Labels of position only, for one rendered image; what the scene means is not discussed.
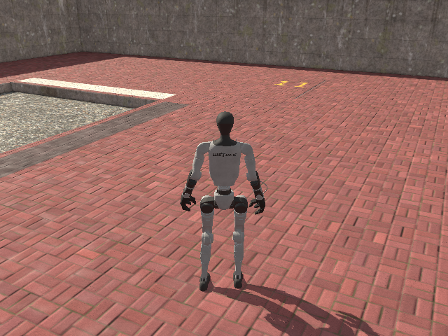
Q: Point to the robot left upper arm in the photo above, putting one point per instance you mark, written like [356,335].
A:
[202,148]

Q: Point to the right robot forearm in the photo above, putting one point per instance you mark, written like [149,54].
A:
[257,188]

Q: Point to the left robot hand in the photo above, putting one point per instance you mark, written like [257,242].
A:
[185,201]

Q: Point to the robot right shin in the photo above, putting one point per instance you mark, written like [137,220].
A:
[238,256]

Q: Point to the robot right upper arm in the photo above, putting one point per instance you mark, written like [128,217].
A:
[249,160]

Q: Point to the right robot hand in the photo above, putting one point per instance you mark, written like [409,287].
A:
[260,203]

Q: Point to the left robot forearm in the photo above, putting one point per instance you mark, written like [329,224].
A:
[187,191]

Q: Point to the right robot foot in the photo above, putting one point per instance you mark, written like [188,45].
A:
[237,282]

